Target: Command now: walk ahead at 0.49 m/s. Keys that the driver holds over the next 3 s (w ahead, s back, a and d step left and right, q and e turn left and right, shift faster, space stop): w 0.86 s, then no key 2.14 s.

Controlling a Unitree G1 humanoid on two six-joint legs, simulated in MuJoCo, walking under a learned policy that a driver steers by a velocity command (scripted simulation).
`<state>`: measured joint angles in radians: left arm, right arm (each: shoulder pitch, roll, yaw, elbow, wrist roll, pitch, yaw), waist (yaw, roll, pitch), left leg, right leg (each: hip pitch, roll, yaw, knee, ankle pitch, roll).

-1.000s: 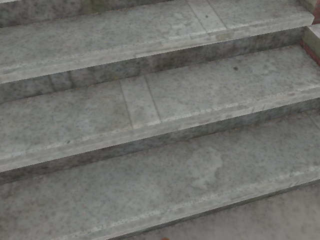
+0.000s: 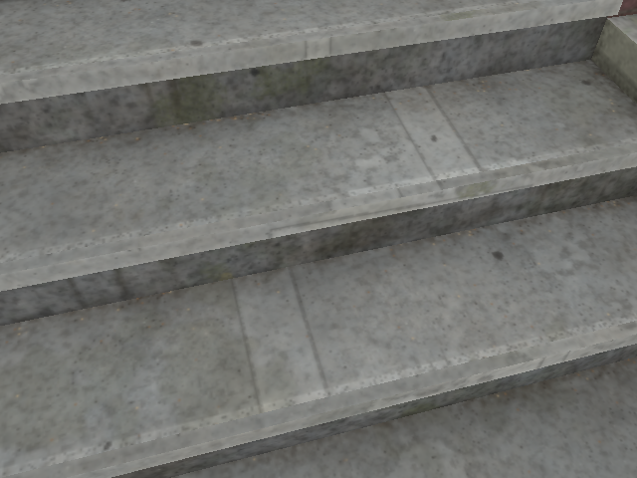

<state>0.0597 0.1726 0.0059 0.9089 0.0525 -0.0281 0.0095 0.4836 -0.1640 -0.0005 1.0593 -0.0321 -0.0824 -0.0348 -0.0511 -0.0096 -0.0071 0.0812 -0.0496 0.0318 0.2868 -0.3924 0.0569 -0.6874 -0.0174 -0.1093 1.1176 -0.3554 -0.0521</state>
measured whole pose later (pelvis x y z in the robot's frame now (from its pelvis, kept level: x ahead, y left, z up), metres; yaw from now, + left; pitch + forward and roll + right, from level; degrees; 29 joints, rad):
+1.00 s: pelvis +0.51 -0.11 +0.20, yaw +0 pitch +7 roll -4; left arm -0.10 0.08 -0.09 0.71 0.01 0.01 -0.03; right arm 0.62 -0.11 0.02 1.15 -0.05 -0.10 0.08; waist -0.07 0.05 -0.10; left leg -0.07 0.06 -0.02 0.47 -0.12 0.07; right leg -0.95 0.02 -0.18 1.19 -0.33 -0.14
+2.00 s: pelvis +0.75 +0.04 +0.43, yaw +0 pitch +4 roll +0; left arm 0.21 0.19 0.03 0.86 0.01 -0.02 -0.01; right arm 0.24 -0.12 0.00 0.90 -0.05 -0.05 0.00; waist -0.05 -0.05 -0.05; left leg -0.62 0.00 0.10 1.00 -0.45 0.08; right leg -0.82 0.13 0.19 1.73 0.00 -0.03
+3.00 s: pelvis +0.78 -0.05 +0.43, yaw +0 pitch +5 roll +0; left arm 0.08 0.22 -0.02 0.79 0.02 -0.03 -0.06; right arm 0.19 -0.24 -0.03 0.84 -0.05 -0.04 -0.02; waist -0.03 0.00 -0.13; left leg -0.61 -0.09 0.04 0.93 -0.41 0.05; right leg -0.48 0.02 0.07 1.00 -0.59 0.02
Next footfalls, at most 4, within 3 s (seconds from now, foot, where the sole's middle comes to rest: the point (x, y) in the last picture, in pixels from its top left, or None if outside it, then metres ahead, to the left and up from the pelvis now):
0.10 right None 0.11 -0.09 -0.77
0.46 left None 0.34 -0.01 -0.61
0.96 right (424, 313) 0.68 -0.20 -0.45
1.66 left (243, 200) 0.83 0.12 -0.28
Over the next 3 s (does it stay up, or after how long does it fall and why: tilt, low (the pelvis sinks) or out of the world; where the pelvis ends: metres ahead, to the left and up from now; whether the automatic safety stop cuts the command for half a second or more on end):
stays up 0.78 -0.05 0.43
